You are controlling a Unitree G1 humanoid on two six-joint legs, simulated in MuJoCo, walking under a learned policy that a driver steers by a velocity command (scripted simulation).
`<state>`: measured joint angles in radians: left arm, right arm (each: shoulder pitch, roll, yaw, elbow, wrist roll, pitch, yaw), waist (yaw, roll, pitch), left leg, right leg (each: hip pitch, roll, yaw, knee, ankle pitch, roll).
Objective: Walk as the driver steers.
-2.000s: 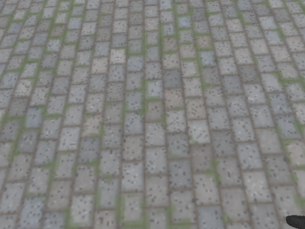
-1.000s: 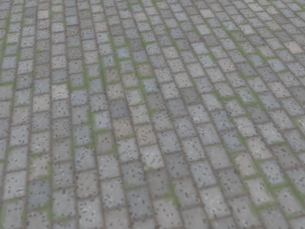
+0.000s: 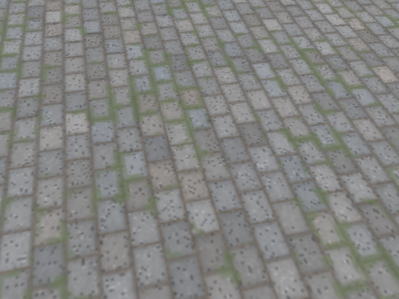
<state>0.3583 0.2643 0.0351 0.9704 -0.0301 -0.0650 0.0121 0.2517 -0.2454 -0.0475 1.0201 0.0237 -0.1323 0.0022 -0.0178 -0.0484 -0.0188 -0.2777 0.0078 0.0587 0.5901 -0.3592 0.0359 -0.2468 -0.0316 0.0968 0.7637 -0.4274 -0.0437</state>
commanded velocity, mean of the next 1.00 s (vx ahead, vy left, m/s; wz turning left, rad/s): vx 0.93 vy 0.00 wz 0.26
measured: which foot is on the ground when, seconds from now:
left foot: down 0.00-0.46, up 0.48-0.92, down 0.94-1.00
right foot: up 0.00-0.42, down 0.44-0.94, up 0.96-1.00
